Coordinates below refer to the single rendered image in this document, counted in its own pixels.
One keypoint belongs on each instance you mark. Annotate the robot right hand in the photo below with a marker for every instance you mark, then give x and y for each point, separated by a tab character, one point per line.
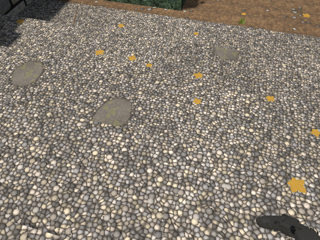
288	226

